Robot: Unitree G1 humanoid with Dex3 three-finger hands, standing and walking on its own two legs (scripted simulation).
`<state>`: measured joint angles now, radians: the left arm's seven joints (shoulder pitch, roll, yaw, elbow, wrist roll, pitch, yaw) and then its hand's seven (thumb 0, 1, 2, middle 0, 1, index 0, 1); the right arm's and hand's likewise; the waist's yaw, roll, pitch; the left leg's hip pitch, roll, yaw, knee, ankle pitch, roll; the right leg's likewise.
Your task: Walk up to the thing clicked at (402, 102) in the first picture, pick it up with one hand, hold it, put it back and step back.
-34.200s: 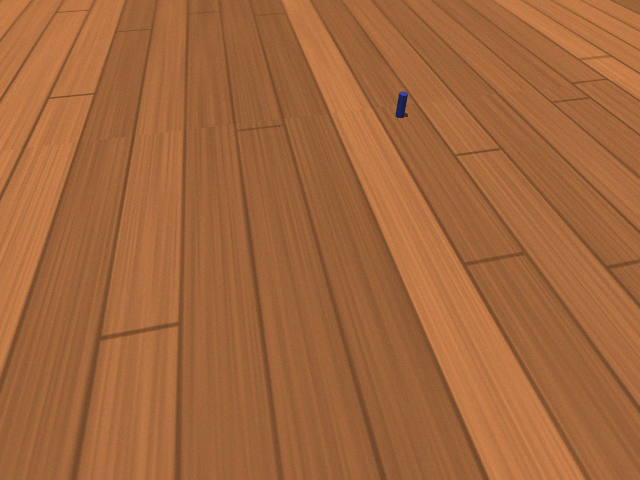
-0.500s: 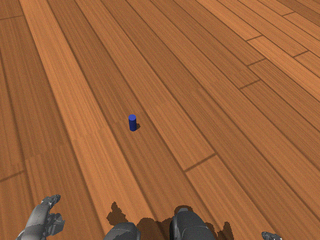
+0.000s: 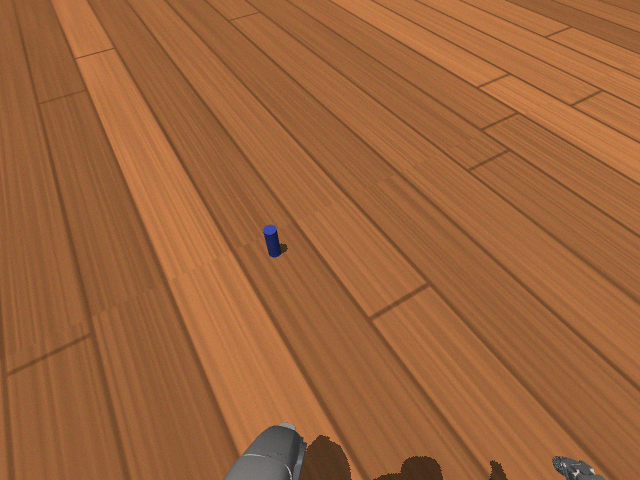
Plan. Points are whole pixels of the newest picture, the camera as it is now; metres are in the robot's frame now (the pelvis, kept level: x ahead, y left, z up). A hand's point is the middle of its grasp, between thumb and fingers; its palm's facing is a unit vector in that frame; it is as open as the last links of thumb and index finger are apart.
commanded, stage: step back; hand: left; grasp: from the side
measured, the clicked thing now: (272, 241) +0.97 +0.32 -0.69
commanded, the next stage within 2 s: stand in 1.06 s
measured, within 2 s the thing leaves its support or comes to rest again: neither
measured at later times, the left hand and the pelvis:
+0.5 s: hand out of the picture -0.02 +0.26 -0.14, palm faces +0.13 -0.92 -0.37, open 7.4 cm; pelvis -0.04 -0.02 +0.00, yaw +8 degrees
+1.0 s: hand out of the picture +0.04 +0.29 -0.15, palm faces +0.16 -0.89 -0.43, open 7.4 cm; pelvis +0.01 +0.00 -0.01, yaw +9 degrees
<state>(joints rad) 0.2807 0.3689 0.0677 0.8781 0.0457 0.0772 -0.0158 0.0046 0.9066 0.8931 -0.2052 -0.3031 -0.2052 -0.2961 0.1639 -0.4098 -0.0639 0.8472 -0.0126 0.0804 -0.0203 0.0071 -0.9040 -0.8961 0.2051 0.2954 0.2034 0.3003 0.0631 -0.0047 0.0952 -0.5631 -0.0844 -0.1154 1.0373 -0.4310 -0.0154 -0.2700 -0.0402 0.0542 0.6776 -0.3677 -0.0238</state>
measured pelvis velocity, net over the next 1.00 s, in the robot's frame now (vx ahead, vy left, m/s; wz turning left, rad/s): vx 0.01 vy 0.00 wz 0.15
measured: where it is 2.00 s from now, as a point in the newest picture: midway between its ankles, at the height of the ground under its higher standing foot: outside the picture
